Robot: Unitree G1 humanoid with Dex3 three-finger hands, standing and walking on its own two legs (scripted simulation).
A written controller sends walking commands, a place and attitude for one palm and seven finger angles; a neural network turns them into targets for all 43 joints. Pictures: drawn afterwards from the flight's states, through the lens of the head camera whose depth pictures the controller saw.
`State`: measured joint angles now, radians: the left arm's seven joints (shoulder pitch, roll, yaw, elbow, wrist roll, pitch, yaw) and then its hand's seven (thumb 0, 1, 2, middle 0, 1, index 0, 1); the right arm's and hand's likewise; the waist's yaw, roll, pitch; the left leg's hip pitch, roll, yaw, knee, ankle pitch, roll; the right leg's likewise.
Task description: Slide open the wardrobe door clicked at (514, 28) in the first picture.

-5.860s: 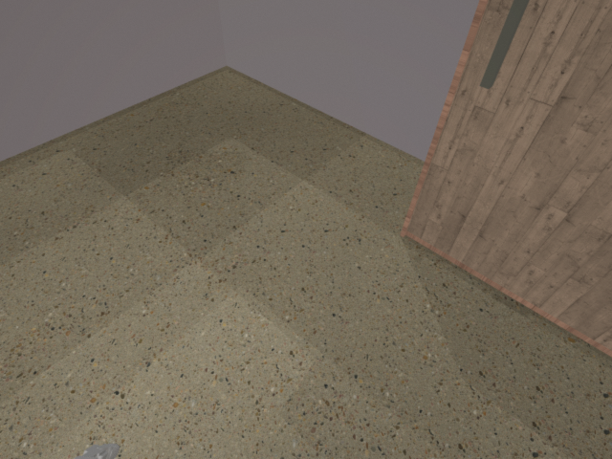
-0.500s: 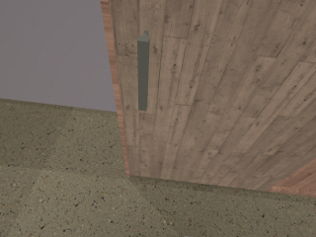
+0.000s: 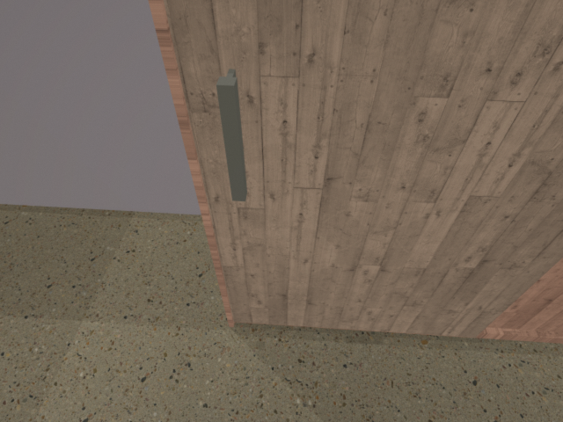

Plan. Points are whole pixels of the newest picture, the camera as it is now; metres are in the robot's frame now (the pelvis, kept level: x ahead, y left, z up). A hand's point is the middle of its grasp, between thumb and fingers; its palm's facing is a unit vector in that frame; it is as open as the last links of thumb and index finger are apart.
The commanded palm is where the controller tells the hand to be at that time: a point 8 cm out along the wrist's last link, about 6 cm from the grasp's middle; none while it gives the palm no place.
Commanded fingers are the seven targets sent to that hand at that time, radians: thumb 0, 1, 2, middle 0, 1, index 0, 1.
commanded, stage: come to a stop and stand still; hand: left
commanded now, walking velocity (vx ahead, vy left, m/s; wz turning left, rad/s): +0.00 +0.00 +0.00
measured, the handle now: (236, 140) +0.55 +0.11 +0.11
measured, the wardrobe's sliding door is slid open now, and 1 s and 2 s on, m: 0.00 0.00 0.00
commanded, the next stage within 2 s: look again from close up in 0.30 s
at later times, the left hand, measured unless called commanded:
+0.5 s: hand out of the picture +0.01 +0.19 -0.18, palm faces +0.04 -0.98 -0.21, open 7.3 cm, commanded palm none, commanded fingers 0.00 0.90 0.90 -0.20 -0.30 -0.20 -0.30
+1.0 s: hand out of the picture +0.03 +0.21 -0.18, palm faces +0.02 -0.98 -0.21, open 7.3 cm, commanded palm none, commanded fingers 0.00 0.90 0.90 -0.20 -0.30 -0.20 -0.30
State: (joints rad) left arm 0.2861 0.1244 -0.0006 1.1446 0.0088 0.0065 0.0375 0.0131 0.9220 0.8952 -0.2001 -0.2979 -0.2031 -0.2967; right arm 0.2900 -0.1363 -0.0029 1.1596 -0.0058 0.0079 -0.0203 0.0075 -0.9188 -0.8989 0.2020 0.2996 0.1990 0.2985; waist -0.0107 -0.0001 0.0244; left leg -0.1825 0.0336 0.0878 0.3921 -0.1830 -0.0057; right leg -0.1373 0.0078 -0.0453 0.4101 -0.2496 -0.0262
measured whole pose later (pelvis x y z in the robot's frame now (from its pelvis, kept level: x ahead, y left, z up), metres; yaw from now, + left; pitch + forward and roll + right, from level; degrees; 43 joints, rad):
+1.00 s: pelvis +0.02 +0.03 +0.00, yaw +0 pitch -1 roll +0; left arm 0.27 0.19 0.00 1.08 0.02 -0.01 0.03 0.01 0.91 0.90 -0.20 -0.30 -0.20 -0.30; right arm 0.22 -0.18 0.01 1.09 -0.01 -0.03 -0.02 0.01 -0.91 -0.90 0.20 0.30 0.20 0.30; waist 0.01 -0.02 0.03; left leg -0.21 -0.01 0.07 0.47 -0.25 0.03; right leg -0.14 -0.03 -0.04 0.46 -0.30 0.01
